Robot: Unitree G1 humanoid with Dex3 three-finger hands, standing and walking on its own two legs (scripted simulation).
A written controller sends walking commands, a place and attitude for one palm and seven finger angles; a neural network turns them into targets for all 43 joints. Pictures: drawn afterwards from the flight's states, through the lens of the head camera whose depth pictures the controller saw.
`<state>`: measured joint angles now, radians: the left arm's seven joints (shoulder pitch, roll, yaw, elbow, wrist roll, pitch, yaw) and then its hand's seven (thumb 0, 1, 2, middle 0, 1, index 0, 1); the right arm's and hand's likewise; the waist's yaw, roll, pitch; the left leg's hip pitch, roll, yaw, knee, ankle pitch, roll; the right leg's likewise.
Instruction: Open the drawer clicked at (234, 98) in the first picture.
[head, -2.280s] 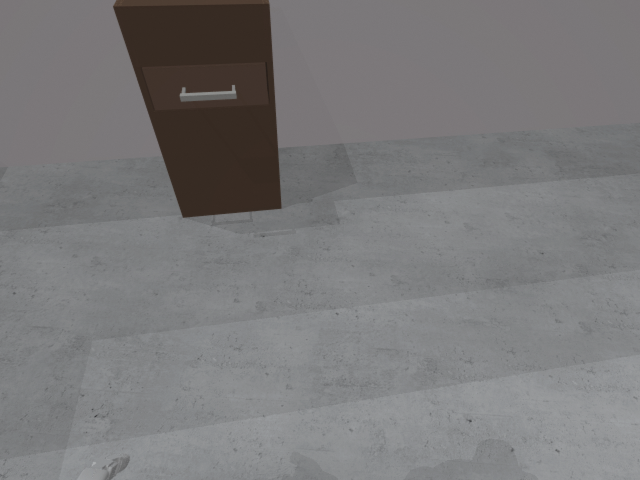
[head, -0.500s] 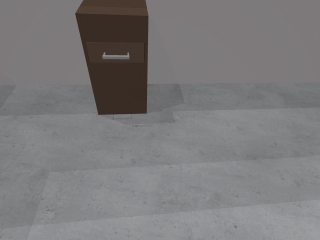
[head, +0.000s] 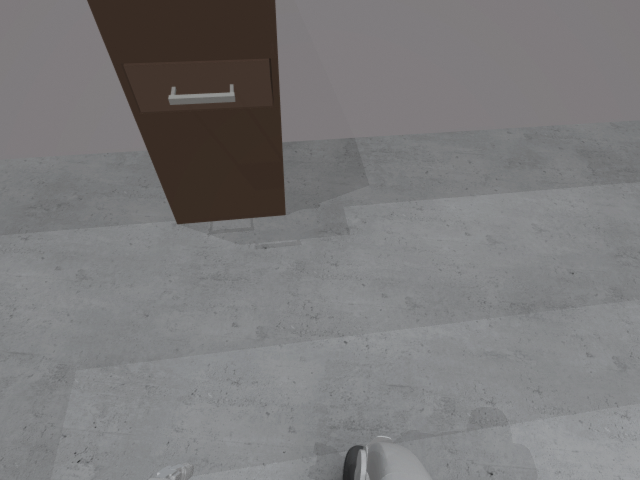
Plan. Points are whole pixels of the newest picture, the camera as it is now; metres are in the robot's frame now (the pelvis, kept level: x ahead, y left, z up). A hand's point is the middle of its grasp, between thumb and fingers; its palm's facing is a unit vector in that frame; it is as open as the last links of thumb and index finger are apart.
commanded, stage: walk to a spot facing it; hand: left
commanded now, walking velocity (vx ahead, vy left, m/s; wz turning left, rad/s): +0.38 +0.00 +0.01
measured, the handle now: (202, 94) +1.08 +0.32 -0.17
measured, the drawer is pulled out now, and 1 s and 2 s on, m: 0.00 0.00 0.00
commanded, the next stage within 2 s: take the last steps up to it in 0.34 s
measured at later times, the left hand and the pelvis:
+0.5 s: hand (201, 472) +0.16 +0.17 -0.17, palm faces +0.22 -0.96 -0.17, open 7.3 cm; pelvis +0.24 +0.00 +0.00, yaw +8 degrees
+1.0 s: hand (197, 287) +0.45 +0.22 -0.15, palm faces +0.15 -0.96 -0.22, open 7.3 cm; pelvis +0.40 +0.02 +0.01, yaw +7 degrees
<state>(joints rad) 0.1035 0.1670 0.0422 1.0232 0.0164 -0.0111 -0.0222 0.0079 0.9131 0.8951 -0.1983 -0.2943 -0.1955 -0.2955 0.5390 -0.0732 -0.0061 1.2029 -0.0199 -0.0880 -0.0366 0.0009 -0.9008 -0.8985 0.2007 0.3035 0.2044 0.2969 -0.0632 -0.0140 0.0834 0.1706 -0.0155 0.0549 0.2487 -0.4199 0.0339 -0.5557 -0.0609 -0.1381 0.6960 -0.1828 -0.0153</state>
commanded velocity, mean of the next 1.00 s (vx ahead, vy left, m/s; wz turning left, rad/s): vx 0.29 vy -0.01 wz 0.10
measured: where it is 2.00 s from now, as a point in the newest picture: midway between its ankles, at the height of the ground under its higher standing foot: (307, 341)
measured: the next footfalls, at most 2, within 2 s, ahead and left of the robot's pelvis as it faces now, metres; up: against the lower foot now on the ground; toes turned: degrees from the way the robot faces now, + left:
right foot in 0.06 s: +0.19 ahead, -0.10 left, +0.00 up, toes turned -8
left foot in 0.54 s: +0.38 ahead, +0.13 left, +0.00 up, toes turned +17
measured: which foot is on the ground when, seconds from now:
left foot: down 0.00-0.06, up 0.08-0.52, down 0.54-1.00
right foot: up 0.00-0.04, down 0.06-0.56, up 0.58-1.00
